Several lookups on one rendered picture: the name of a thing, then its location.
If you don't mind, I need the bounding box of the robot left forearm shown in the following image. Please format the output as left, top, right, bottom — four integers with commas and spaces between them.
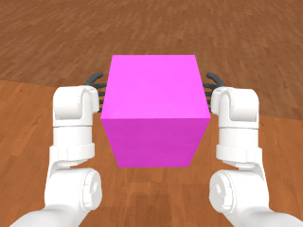
45, 85, 99, 192

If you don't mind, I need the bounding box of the robot left hand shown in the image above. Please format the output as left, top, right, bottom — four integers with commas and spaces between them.
83, 72, 107, 113

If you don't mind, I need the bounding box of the left robot upper arm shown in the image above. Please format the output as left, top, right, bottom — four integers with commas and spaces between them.
9, 167, 102, 227

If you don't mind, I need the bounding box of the robot right forearm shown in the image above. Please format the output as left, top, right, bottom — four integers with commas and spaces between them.
210, 86, 269, 203

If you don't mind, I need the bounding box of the right robot upper arm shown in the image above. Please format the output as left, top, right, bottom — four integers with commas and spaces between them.
209, 169, 303, 227

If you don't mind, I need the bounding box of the carton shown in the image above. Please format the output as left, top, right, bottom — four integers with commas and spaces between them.
100, 55, 211, 167

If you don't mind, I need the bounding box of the robot right hand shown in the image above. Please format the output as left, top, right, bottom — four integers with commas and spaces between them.
202, 72, 226, 113

